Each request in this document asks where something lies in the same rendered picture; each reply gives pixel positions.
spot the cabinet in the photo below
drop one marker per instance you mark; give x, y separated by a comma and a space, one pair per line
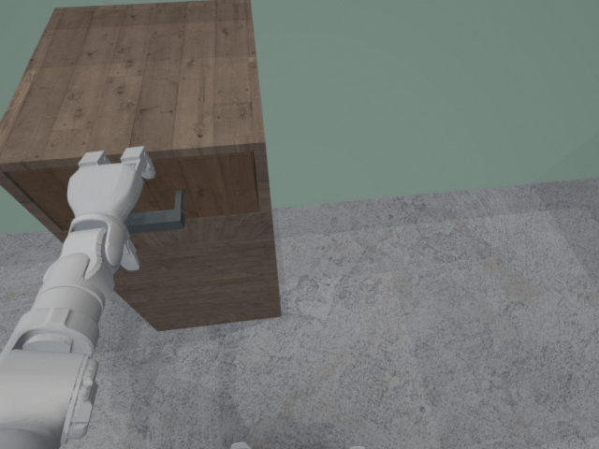
181, 79

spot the robot left upper arm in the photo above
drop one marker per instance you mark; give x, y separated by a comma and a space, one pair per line
46, 398

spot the drawer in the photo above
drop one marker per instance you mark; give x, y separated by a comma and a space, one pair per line
212, 185

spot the handle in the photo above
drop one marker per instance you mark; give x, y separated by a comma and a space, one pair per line
160, 220

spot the robot left forearm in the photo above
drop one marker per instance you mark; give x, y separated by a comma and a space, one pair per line
68, 306

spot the robot left hand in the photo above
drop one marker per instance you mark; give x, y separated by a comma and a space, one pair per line
112, 189

